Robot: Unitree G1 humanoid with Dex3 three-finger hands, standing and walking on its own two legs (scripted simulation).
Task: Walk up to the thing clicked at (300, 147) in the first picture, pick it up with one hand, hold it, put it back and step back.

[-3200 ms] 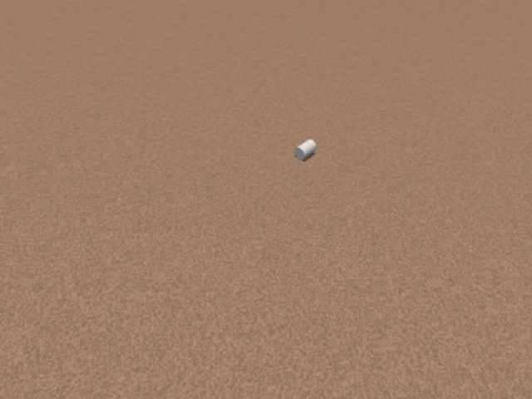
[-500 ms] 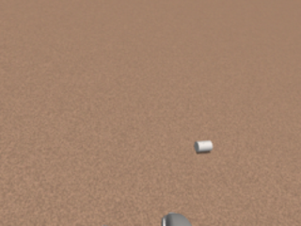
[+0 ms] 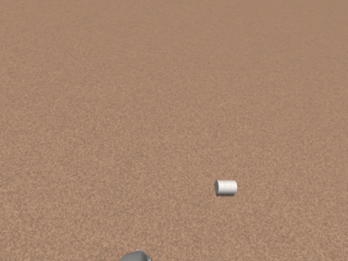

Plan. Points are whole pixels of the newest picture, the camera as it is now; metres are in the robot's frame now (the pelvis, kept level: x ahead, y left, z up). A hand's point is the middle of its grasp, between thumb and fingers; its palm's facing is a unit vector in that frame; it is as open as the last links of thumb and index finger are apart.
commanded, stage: walk up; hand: left
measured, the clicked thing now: (225, 186) +0.63 -0.35 -0.70
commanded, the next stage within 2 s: none
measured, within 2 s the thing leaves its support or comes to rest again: neither
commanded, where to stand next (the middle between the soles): +0.26 -0.66 m, yaw +4 degrees
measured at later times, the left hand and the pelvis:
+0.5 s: hand out of the picture +0.14 +0.05 -0.13, palm faces +0.00 -0.93 -0.38, open 7.4 cm; pelvis +0.07 -0.24 +0.00, yaw +0 degrees
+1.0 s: hand (228, 230) +0.24 -0.15 -0.15, palm faces -0.09 -0.93 -0.35, open 7.4 cm; pelvis +0.13 -0.44 +0.00, yaw -1 degrees
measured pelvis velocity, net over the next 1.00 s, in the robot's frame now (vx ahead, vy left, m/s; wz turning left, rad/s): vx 0.13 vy -0.44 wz -0.03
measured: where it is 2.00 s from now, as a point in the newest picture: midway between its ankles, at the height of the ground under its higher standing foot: outside the picture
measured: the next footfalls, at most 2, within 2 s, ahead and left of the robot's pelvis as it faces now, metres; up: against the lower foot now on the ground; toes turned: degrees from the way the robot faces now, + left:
right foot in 0.36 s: +0.13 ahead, -0.37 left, +0.00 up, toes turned -5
left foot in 0.66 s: +0.22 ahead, -0.23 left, +0.00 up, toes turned +7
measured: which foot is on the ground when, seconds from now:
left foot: down 0.00-0.38, up 0.40-0.64, down 0.66-1.00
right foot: up 0.00-0.34, down 0.36-0.68, up 0.70-1.00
